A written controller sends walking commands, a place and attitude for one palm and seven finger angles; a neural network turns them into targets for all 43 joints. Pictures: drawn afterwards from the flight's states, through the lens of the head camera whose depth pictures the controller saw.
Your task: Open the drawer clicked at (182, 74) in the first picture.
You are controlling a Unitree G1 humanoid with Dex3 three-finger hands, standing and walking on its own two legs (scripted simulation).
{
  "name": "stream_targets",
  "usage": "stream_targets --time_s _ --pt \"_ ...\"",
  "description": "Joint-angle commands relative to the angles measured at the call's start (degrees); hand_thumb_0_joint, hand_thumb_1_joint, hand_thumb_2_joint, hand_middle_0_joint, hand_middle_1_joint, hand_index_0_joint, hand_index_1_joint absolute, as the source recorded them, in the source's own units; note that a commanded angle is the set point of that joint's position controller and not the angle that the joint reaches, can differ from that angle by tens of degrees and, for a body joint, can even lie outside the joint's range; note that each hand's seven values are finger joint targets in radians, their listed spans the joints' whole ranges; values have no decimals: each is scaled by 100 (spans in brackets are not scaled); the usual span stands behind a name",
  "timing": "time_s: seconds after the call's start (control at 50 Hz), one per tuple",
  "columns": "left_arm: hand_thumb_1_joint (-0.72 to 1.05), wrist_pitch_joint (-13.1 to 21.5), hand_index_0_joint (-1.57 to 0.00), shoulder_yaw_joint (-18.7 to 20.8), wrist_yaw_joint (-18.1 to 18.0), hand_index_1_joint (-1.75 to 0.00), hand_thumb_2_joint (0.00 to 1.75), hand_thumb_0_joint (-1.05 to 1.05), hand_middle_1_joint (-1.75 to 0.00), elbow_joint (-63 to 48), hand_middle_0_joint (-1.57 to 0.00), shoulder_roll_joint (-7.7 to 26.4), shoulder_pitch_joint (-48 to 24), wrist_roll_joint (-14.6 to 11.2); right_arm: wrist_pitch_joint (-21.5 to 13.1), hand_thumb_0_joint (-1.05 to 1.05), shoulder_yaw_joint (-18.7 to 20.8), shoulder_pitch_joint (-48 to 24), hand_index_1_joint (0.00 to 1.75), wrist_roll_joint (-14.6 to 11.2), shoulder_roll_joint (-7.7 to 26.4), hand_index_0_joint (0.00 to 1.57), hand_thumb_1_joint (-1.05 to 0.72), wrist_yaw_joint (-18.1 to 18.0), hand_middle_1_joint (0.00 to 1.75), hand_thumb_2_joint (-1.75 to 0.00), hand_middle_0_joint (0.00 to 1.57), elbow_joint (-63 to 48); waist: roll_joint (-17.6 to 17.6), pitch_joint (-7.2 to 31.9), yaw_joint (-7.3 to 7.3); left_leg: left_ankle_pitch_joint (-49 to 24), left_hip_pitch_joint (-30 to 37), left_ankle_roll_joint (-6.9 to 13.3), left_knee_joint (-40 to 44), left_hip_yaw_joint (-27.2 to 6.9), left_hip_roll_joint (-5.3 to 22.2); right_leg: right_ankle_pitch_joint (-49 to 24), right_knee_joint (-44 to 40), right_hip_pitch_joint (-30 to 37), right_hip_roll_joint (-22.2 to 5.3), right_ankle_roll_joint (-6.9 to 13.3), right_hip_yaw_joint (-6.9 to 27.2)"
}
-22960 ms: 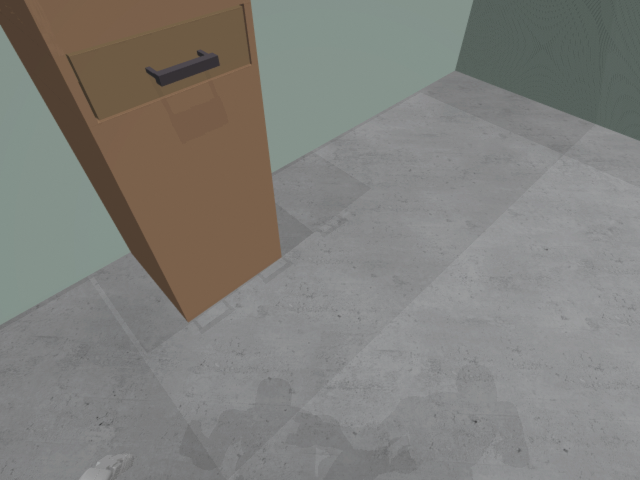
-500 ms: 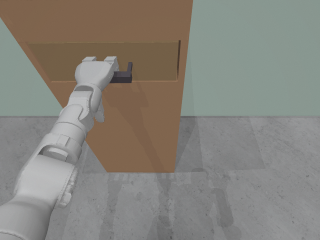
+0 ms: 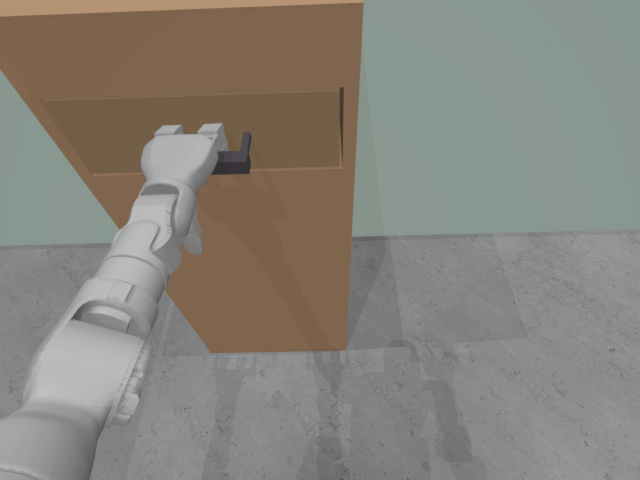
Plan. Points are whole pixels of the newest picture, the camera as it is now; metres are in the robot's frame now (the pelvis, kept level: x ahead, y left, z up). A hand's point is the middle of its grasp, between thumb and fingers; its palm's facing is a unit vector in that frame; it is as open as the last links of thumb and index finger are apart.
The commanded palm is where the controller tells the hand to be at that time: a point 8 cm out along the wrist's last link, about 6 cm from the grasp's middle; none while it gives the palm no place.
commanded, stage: close the thumb around the handle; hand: left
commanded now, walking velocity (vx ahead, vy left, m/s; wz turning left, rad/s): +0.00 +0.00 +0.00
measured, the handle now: (199, 152) +0.53 +0.15 +0.11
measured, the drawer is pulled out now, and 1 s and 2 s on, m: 0.00 0.00 0.02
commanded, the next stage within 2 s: pull the drawer open in 0.70 s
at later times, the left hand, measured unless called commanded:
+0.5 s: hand (196, 186) +0.48 +0.16 +0.09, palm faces -0.01 -0.01 -1.00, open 7.5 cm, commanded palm +0.46 +0.17 +0.14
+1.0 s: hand (194, 186) +0.48 +0.16 +0.09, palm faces +0.01 -0.03 -1.00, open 5.4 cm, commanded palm +0.44 +0.17 +0.14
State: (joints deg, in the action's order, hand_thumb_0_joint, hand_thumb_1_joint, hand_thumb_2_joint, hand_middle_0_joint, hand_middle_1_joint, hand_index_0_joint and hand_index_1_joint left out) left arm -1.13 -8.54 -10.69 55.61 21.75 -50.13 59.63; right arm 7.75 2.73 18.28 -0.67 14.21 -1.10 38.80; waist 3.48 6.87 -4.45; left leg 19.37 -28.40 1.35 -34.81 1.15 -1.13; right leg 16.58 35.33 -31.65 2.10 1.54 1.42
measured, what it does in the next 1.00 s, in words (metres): stands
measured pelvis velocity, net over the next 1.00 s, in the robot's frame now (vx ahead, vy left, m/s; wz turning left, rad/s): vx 0.02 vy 0.00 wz -0.02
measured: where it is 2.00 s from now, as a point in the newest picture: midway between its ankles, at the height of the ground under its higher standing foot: outside the picture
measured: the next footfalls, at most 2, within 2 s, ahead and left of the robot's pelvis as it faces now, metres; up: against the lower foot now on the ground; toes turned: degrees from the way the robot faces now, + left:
none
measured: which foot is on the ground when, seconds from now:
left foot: down 0.00-1.00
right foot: down 0.00-1.00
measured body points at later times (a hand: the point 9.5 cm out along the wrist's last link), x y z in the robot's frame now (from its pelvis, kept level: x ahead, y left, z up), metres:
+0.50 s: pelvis +0.00 -0.01 +0.00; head +0.06 -0.03 +0.45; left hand +0.48 +0.16 +0.14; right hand +0.07 -0.27 -0.14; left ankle -0.03 +0.11 -0.72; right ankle +0.00 -0.10 -0.72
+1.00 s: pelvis +0.02 +0.00 +0.00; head +0.07 -0.02 +0.45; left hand +0.48 +0.16 +0.14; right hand +0.08 -0.26 -0.14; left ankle -0.03 +0.11 -0.72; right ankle +0.00 -0.10 -0.72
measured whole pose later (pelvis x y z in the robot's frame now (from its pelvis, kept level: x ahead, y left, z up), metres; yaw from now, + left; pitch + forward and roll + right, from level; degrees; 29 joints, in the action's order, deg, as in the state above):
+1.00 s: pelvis +0.02 +0.00 +0.00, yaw -1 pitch +13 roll +0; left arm -1.1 -7.3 -10.4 47.4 22.2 -44.0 59.3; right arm 8.0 3.3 17.2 -0.9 14.7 -0.4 37.9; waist 3.6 7.3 -3.5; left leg 19.9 -26.1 1.4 -32.9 2.2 -0.8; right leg 17.0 33.9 -30.0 2.5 1.5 2.5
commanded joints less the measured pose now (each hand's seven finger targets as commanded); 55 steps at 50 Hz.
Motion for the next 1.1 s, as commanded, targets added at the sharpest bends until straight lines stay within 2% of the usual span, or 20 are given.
stream_targets --time_s 0.0,0.04,0.1,0.16,0.2,0.36,0.44,0.46,0.48,0.5,0.58,0.64,0.7,0.76,0.78,0.84,0.94,0.98,1.02,1.08 --pt "-44 107 -30 362 -280 -121 32 0 -121 -1216 -30 1226 -2615 37 -198 0 258 196 30 -19 782 20 -90 -66 30 -90 20 -543 -522 1988 -39 -1946 694 107 226 89 -26 -1855 -290 1396 -32 36 -51" --pt "-33 177 -31 351 -325 -122 37 0 -122 -1367 -31 1165 -2628 18 -229 0 294 218 30 -5 763 20 -90 -44 30 -90 20 -544 -392 2217 -5 -2102 816 103 196 86 -32 -1956 -267 1476 -30 49 -34" --pt "-16 177 -32 555 -390 -124 44 0 -124 -1426 -32 1411 -2529 30 -228 0 289 199 30 2 771 20 -90 -46 30 -90 20 -520 -405 2312 49 -2186 801 98 182 113 -54 -2128 -240 1622 -36 42 -28" --pt "0 84 -34 295 -426 -125 52 0 -125 -1270 -34 1110 -2583 37 -229 0 287 164 30 -23 767 20 -90 -27 30 -90 20 -456 -464 2000 -69 -2148 792 87 194 102 -38 -2054 -280 1380 -25 37 -72" --pt "12 29 -34 320 -440 -127 56 0 -127 -1242 -34 1170 -2667 51 -242 0 294 159 30 -30 784 20 -90 -26 30 -90 20 -438 -449 1968 -80 -1995 774 89 216 101 -48 -1908 -319 1354 -28 35 -55" --pt "56 -24 -38 176 -312 -131 76 0 -131 -1118 -38 1064 -2964 -2 -245 0 266 160 30 -22 786 20 -90 -65 30 -90 20 -425 -424 2114 -160 -1997 852 105 200 107 -56 -1978 -320 1393 -60 10 -21" --pt "79 43 -39 517 -288 -134 85 0 -134 -1047 -39 1466 -2760 4 -244 0 242 153 30 -8 804 20 -90 -101 30 -90 20 -484 -572 2289 -37 -2060 648 118 191 140 -79 -2254 -261 1751 -91 -10 37" --pt "84 34 -40 551 -288 -134 88 0 -134 -955 -40 1489 -2597 33 -231 0 231 148 30 -17 791 20 -90 -113 30 -90 20 -484 -592 2234 -14 -2082 621 113 193 141 -78 -2268 -241 1728 -83 -2 7" --pt "90 30 -40 347 -270 -135 90 0 -135 -984 -40 1250 -2641 10 -241 0 221 149 30 -14 783 20 -90 -108 30 -90 20 -501 -575 2169 -50 -2110 615 110 191 150 -76 -2310 -255 1674 -86 -9 -7" --pt "90 36 -40 485 -279 -135 90 0 -135 -951 -40 1389 -2608 39 -244 0 236 188 30 -19 798 20 -90 -103 30 -90 20 -476 -620 2119 -32 -2148 590 104 181 142 -63 -2324 -235 1649 -76 -3 -13" --pt "90 48 -40 245 -265 -135 90 0 -135 -1087 -40 1096 -2612 31 -241 0 266 199 30 -25 783 20 -90 -64 30 -90 20 -506 -431 2112 -64 -2248 747 100 147 148 -56 -2279 -245 1470 -50 12 -35" --pt "90 80 -40 573 -265 -135 90 0 -135 -1225 -40 1456 -2517 -7 -220 0 281 240 30 0 816 20 -90 -61 30 -90 20 -500 -463 2384 25 -2463 793 110 126 138 -59 -2543 -201 1731 -58 15 -4" --pt "90 74 -40 403 -242 -135 90 0 -135 -1279 -40 1249 -2452 1 -199 0 278 202 30 -11 781 20 -90 -62 30 -90 20 -518 -478 2312 6 -2454 780 102 138 147 -60 -2545 -198 1693 -54 8 -29" --pt "90 93 -40 596 -248 -135 90 0 -135 -1339 -40 1419 -2216 -11 -182 0 286 182 30 -12 803 20 -90 -42 30 -90 20 -527 -447 2283 98 -2675 838 97 142 132 -38 -2634 -171 1713 -33 35 -54" --pt "90 84 -40 428 -236 -135 90 0 -135 -1374 -40 1203 -2209 -40 -184 0 286 163 30 -4 784 20 -90 -31 30 -90 20 -549 -500 2269 75 -2700 867 102 146 142 -44 -2674 -189 1718 -34 23 -69" --pt "90 83 -40 647 -218 -135 90 0 -135 -1453 -40 1358 -1678 -71 -158 0 287 100 30 -18 795 20 -90 -5 30 -90 20 -624 -508 2335 241 -2779 848 95 187 149 -33 -2716 -183 1897 -36 36 -56" --pt "90 5 -40 433 -164 -135 90 0 -135 -2000 -40 1079 -1238 -106 -135 0 291 -65 30 -51 790 20 -90 50 30 -90 20 -750 -495 2325 319 -3017 1009 97 225 145 8 -2758 -195 1910 -27 48 -86" --pt "90 -90 -40 627 -147 -135 90 0 -135 -2163 -40 1279 -823 -102 -112 0 287 -129 30 -53 807 20 -90 59 30 -90 20 -791 -477 2355 416 -3238 1039 91 214 161 13 -2943 -170 2022 -29 43 -74" --pt "90 -175 -40 467 -98 -135 90 0 -135 -2448 -40 1054 -655 -155 -90 0 288 -222 30 -76 795 20 -90 92 30 -90 20 -853 -476 2350 409 -3452 1149 91 209 147 28 -3028 -201 2038 -30 47 -84" --pt "90 -334 -40 666 -36 -135 90 0 -135 -2618 -40 1305 -232 -187 -62 0 251 -345 30 -92 811 20 -90 84 30 -90 20 -886 -619 2181 494 -3323 1069 98 277 184 17 -3178 -234 2192 -48 23 -52"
